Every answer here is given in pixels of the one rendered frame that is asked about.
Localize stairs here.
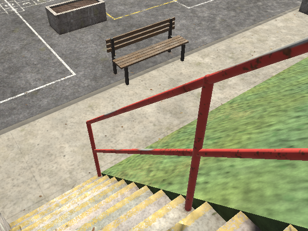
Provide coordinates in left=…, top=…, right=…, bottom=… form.
left=9, top=174, right=297, bottom=231

